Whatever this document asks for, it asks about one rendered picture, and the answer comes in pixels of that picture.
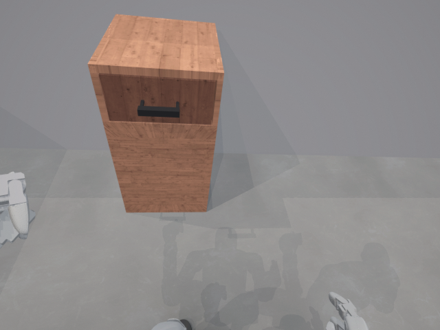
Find drawer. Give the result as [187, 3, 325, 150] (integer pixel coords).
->
[99, 73, 216, 124]

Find left robot shin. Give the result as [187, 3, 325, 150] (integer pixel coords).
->
[167, 318, 185, 328]

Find handle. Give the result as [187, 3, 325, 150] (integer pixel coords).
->
[137, 100, 179, 118]

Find robot right hand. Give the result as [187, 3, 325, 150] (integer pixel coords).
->
[326, 291, 369, 330]

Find cabinet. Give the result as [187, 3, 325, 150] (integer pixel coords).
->
[88, 14, 224, 212]

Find robot left hand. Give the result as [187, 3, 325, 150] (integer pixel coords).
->
[0, 172, 36, 248]

